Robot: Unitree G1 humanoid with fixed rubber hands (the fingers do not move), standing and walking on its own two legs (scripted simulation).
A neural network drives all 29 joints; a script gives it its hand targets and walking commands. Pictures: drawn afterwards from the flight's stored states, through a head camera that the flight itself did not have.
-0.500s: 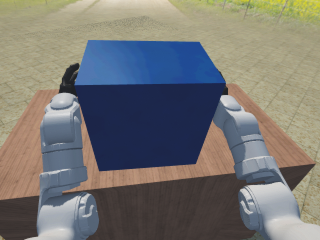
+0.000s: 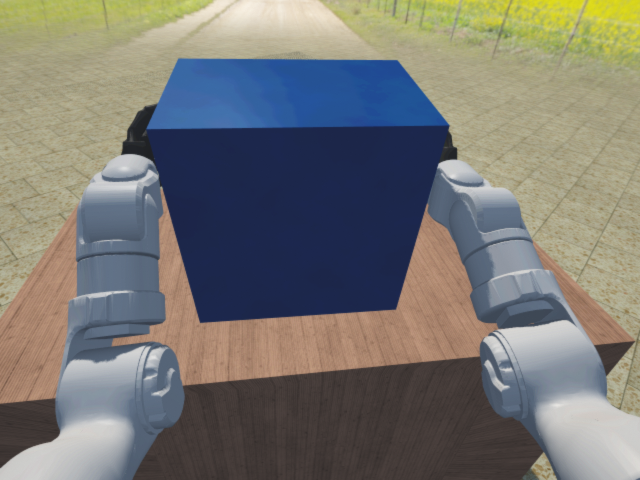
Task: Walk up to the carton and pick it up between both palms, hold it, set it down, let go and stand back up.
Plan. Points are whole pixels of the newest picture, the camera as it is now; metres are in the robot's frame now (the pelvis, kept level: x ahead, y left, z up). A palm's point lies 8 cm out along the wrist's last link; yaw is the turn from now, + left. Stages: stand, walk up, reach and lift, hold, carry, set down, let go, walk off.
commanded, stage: hold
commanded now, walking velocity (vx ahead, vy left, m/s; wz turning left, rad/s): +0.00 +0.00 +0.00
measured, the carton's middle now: (296, 194) +0.38 +0.01 +0.24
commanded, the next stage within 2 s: none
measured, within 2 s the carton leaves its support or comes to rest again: neither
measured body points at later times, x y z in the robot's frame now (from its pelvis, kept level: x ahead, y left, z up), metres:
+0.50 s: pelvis -0.01 +0.00 +0.00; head -0.10 +0.00 +0.44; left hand +0.37 +0.17 +0.31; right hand +0.37 -0.18 +0.30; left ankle +0.02 +0.12 -0.75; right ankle +0.01 -0.11 -0.75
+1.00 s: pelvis +0.01 +0.00 +0.00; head -0.07 +0.03 +0.44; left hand +0.39 +0.18 +0.28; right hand +0.39 -0.17 +0.29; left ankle +0.02 +0.13 -0.75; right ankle +0.01 -0.11 -0.75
